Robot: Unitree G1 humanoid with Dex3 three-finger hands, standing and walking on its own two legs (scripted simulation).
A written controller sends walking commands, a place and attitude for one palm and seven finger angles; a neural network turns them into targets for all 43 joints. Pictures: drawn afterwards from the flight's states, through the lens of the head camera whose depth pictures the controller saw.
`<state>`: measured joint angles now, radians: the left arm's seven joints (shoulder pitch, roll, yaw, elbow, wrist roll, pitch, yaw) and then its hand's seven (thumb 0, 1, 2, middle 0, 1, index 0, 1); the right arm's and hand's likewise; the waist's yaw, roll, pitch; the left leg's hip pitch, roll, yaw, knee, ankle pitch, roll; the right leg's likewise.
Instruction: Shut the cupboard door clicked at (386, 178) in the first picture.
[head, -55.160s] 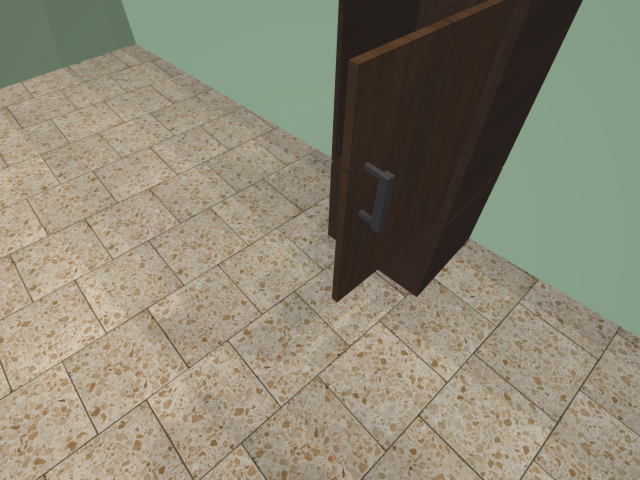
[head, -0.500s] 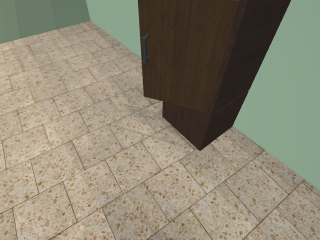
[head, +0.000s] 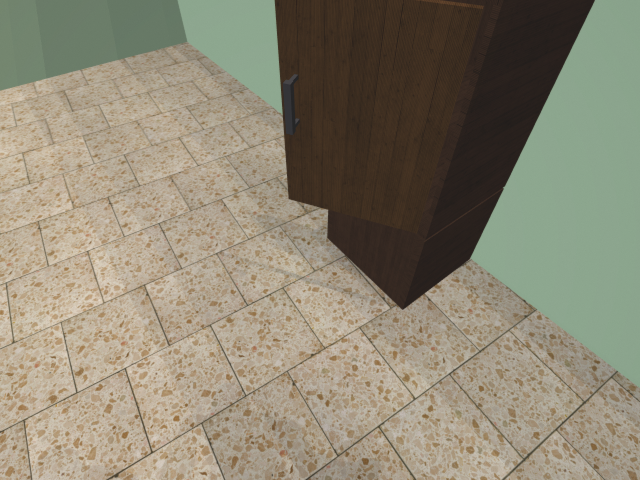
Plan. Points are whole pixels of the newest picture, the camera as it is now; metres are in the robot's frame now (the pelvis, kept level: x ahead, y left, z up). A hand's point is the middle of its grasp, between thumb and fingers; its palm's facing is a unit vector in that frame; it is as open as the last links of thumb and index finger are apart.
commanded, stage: look to check the result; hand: left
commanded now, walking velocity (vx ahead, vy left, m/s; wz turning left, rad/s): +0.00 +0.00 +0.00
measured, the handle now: (292, 104) +0.92 +0.12 -0.01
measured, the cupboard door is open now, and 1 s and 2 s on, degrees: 32 32 32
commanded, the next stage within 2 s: walk to a spot facing it in 0.06 s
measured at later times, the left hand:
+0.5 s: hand out of the picture +0.03 +0.21 -0.19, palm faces +0.13 -0.96 -0.25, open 7.4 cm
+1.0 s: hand out of the picture +0.01 +0.25 -0.16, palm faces +0.38 -0.88 -0.27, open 7.4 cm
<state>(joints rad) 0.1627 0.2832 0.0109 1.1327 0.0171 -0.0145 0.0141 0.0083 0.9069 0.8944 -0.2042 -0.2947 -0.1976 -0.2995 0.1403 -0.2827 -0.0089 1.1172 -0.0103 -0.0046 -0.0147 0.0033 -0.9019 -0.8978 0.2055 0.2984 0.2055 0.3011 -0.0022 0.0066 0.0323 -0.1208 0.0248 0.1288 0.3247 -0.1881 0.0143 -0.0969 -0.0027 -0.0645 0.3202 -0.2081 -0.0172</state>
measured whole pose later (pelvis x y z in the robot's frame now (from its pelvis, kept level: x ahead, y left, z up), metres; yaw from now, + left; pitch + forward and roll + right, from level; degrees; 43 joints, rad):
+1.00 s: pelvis -0.01 +0.01 -0.01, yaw +24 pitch +2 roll -1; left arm 0.15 0.24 0.07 0.90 0.03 0.03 0.00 0.01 0.91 0.89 -0.20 -0.29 -0.19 -0.30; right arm 0.26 -0.22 -0.06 0.97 -0.03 0.04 0.00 0.00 -0.90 -0.90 0.21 0.30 0.21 0.30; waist -0.04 0.04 0.04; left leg -0.36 -0.06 -0.12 0.49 -0.16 0.03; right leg -0.31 0.00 -0.02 0.64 -0.41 0.03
